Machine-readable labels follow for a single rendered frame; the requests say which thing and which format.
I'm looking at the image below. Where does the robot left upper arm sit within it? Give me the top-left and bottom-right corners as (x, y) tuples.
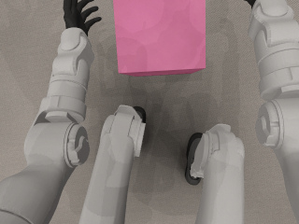
(0, 121), (90, 224)

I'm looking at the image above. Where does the robot left foot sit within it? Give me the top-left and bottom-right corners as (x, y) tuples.
(133, 106), (147, 123)

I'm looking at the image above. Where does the left robot forearm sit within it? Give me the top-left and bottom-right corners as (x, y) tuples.
(23, 27), (95, 159)

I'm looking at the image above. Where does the robot right hand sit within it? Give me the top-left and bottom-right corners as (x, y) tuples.
(244, 0), (256, 9)

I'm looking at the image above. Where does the right robot forearm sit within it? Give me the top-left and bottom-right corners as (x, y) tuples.
(248, 0), (299, 101)

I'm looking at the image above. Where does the robot left hand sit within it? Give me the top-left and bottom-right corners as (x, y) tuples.
(63, 0), (102, 36)

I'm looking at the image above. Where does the carton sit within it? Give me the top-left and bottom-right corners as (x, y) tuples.
(113, 0), (206, 77)

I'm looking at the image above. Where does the robot right upper arm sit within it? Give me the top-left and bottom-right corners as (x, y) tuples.
(255, 97), (299, 224)

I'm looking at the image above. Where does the robot foot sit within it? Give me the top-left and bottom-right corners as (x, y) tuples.
(185, 133), (203, 186)
(133, 106), (147, 123)

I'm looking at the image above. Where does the robot right foot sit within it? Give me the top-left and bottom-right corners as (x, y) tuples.
(185, 133), (203, 186)

